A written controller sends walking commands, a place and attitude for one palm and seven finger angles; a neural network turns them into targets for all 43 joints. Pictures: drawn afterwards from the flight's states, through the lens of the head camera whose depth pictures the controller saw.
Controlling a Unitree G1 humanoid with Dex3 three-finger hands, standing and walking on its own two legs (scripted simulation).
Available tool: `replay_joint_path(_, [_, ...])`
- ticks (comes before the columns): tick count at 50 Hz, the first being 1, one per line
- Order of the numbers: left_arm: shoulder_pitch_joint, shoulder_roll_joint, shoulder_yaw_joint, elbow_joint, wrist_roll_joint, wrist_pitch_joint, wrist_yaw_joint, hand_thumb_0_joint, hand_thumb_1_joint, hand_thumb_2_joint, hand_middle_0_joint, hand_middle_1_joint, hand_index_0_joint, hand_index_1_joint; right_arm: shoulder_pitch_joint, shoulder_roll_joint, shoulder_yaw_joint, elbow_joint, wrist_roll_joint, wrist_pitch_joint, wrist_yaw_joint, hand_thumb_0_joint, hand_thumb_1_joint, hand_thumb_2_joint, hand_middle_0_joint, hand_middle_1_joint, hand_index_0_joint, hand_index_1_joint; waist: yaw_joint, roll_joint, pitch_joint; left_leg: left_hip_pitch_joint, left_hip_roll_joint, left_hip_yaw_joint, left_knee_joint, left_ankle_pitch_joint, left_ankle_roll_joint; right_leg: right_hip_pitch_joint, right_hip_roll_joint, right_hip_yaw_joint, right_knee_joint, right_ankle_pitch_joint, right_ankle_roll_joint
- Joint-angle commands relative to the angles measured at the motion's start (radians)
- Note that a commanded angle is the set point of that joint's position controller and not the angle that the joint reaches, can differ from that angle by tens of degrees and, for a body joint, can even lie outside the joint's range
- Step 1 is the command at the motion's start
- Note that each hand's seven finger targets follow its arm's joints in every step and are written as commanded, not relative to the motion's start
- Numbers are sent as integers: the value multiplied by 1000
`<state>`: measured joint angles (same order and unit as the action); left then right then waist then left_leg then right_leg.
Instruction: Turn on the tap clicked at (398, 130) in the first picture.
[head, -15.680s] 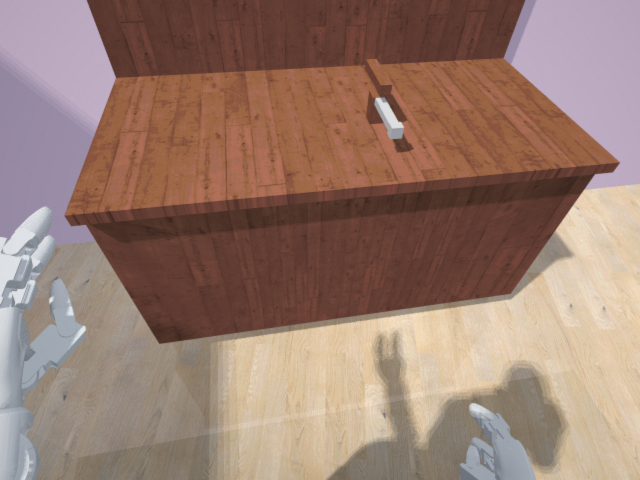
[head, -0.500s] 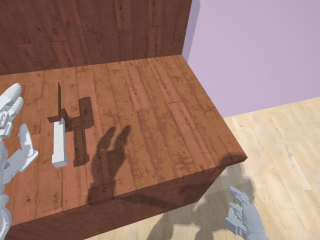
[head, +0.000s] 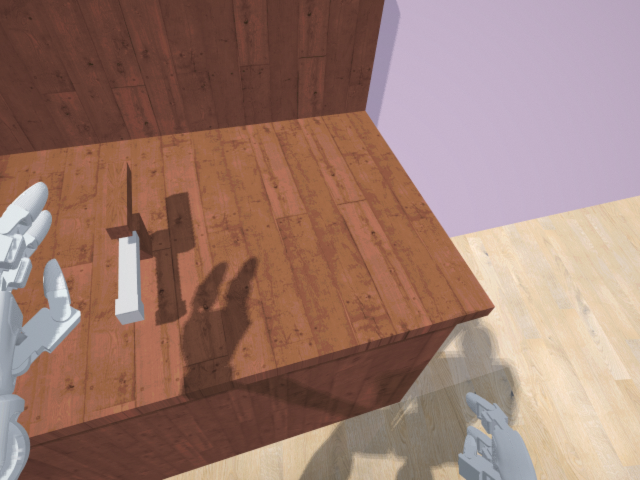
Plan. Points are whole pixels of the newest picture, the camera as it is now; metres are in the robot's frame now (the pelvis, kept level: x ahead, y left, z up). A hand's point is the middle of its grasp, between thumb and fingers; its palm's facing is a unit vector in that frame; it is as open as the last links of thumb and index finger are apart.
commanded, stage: come to a stop and stand still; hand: left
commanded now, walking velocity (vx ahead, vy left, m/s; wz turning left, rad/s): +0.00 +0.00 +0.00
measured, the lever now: (130, 309) +0.31 +0.28 -0.01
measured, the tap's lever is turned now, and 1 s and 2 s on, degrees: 0 0 0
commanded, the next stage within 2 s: look again from close up in 0.92 s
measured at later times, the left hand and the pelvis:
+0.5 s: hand (89, 316) +0.23 +0.24 +0.14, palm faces +0.28 -0.85 -0.45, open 7.4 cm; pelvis -0.01 +0.00 +0.00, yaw -1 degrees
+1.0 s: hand (82, 305) +0.23 +0.24 +0.16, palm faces +0.33 -0.86 -0.40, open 7.4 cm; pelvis +0.01 +0.00 +0.00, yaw +0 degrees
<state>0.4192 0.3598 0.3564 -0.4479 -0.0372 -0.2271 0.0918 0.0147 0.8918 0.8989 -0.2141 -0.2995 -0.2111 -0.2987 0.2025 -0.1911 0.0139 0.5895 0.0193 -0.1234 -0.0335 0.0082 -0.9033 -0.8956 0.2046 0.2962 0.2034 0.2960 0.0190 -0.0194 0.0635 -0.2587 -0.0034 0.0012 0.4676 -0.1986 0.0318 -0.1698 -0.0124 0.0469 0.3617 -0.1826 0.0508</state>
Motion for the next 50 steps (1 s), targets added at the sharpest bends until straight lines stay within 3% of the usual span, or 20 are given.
replay_joint_path(1, [-72, 182, 122, -234, -1, -70, 25, 0, 900, 900, -200, -300, -200, -300, -107, -133, -57, -159, 4, -59, -11, 0, -900, -900, 200, 300, 200, 300, 3, 98, -147, 34, 63, -41, -128, -43, -9, 37, -12, -14, -32, 80, -53])
replay_joint_path(4, [-64, 168, 108, -218, -2, -73, 19, 0, 900, 900, -200, -300, -200, -300, -90, -136, -61, -157, 0, -60, -9, 0, -900, -900, 200, 300, 200, 300, 3, 93, -155, 31, 69, -45, -132, -57, -5, 46, -9, -16, -24, 75, -53])
replay_joint_path(5, [-1082, 985, 689, -467, 146, -174, 14, 0, 900, 900, -200, -300, -200, -300, -2, -156, -49, -138, -63, -96, 2, 0, -900, -900, 200, 300, 200, 300, 23, -57, -44, -103, 94, -20, 3, -2, 2, -90, -60, 34, -59, 53, -73])
replay_joint_path(6, [-763, 572, 436, -40, 71, -118, 2, 0, 900, 900, -200, -300, -200, -300, -85, -86, -45, -56, -10, -60, -1, 0, -900, -900, 200, 300, 200, 300, 9, 127, -99, 77, 122, -53, -17, 49, -11, -180, -119, -16, 24, -40, -117])
replay_joint_path(7, [-493, 315, 239, 43, 35, -103, -27, 0, 900, 900, -200, -300, -200, -300, -52, -124, -76, -103, -29, -69, 18, 0, -900, -900, 200, 300, 200, 300, 14, 215, -184, 130, 87, -63, -59, 6, -25, -96, -42, 10, 66, 1, -122])
replay_joint_path(8, [-374, 223, 138, 17, 16, -99, -42, 0, 900, 900, -200, -300, -200, -300, -65, -133, -79, -139, -3, -82, 29, 0, -900, -900, 200, 300, 200, 300, 14, 233, -195, 137, 74, -33, -68, -21, -14, -79, -32, 21, 44, 15, -103])
replay_joint_path(11, [-40, 87, 32, -91, -15, -75, -51, 0, 900, 900, -200, -300, -200, -300, -69, -123, -74, -159, 26, -87, 70, 0, -900, -900, 200, 300, 200, 300, 24, 130, -198, 129, 76, -20, -88, -15, -3, -28, -31, 17, 27, 46, -81])
replay_joint_path(15, [-42, 224, 151, -152, -8, -78, -28, 0, 900, 900, -200, -300, -200, -300, -88, -133, -59, -177, 12, -82, 44, 0, -900, -900, 200, 300, 200, 300, 19, -97, -108, 42, 74, -20, -100, -102, -14, -47, -33, 25, -33, -36, -66])
replay_joint_path(16, [-59, 290, 224, -164, -1, -78, -12, 0, 900, 900, -200, -300, -200, -300, -109, -135, -53, -173, 14, -77, 33, 0, -900, -900, 200, 300, 200, 300, 21, -51, -100, 48, 77, -15, -112, -108, -14, -65, -28, 20, -28, -56, -64])
replay_joint_path(17, [-64, 240, 192, -143, -10, -87, -19, 0, 900, 900, -200, -300, -200, -300, -90, -130, -48, -174, 5, -74, 24, 0, -900, -900, 200, 300, 200, 300, 13, -45, -97, 20, 76, -26, -116, -129, -9, -50, -31, 7, -29, -65, -64])
replay_joint_path(21, [-161, 306, 242, -274, -1, -123, -10, 0, 900, 900, -200, -300, -200, -300, -104, -124, -38, -179, 1, -88, 6, 0, -900, -900, 200, 300, 200, 300, 13, 142, -147, 48, 80, -25, -108, -83, 2, -5, -29, 18, 25, 28, -71])
replay_joint_path(22, [-147, 245, 194, -252, -10, -126, -14, 0, 900, 900, -200, -300, -200, -300, -84, -126, -39, -176, -4, -89, 4, 0, -900, -900, 200, 300, 200, 300, 10, 139, -152, 40, 79, -36, -109, -74, 4, 10, -28, 4, 22, 40, -71])
replay_joint_path(27, [-89, 173, 123, -230, -8, -115, -16, 0, 900, 900, -200, -300, -200, -300, -67, -132, -41, -159, -7, -107, 11, 0, -900, -900, 200, 300, 200, 300, 11, 89, -170, 107, 72, -28, -71, 37, -5, -7, -28, 0, 4, 117, -67])
replay_joint_path(31, [-77, 187, 135, -187, 1, -100, -9, 0, 900, 900, -200, -300, -200, -300, -86, -131, -44, -150, -3, -100, 10, 0, -900, -900, 200, 300, 200, 300, 10, 73, -157, 125, 74, -25, -76, 71, -12, -26, -32, 12, -2, 139, -65])
replay_joint_path(32, [-81, 149, 97, -167, -2, -99, -16, 0, 900, 900, -200, -300, -200, -300, -68, -136, -44, -144, -7, -91, 10, 0, -900, -900, 200, 300, 200, 300, 7, 66, -154, 106, 74, -32, -78, 73, -11, -20, -28, 0, -8, 140, -63])
replay_joint_path(36, [-90, 209, 146, -196, 1, -90, -8, 0, 900, 900, -200, -300, -200, -300, -98, -128, -41, -159, -1, -77, 6, 0, -900, -900, 200, 300, 200, 300, 11, 51, -159, 113, 77, -30, -80, 112, -12, -8, -33, 3, -5, 168, -62])
replay_joint_path(37, [-85, 161, 101, -184, -6, -90, -16, 0, 900, 900, -200, -300, -200, -300, -83, -129, -40, -160, -5, -69, 6, 0, -900, -900, 200, 300, 200, 300, 6, 55, -163, 102, 74, -33, -82, 110, -10, -1, -29, -7, -10, 167, -62])
replay_joint_path(41, [-84, 223, 154, -258, -5, -87, -6, 0, 900, 900, -200, -300, -200, -300, -106, -123, -36, -175, -1, -66, 3, 0, -900, -900, 200, 300, 200, 300, 11, 86, -188, 124, 78, -30, -77, 158, -11, 18, -35, -6, 3, 203, -64])
replay_joint_path(42, [-70, 179, 116, -237, -9, -86, -12, 0, 900, 900, -200, -300, -200, -300, -87, -128, -37, -171, -7, -60, 3, 0, -900, -900, 200, 300, 200, 300, 8, 83, -191, 115, 77, -31, -79, 162, -9, 22, -29, -15, -3, 204, -62])
replay_joint_path(50, [-64, 193, 122, -223, -8, -77, -7, 0, 900, 900, -200, -300, -200, -300, -76, -130, -41, -173, -5, -54, -1, 0, -900, -900, 200, 300, 200, 300, 6, 96, -180, 106, 82, -40, -88, 114, -9, 23, -35, -7, -15, 188, -65])
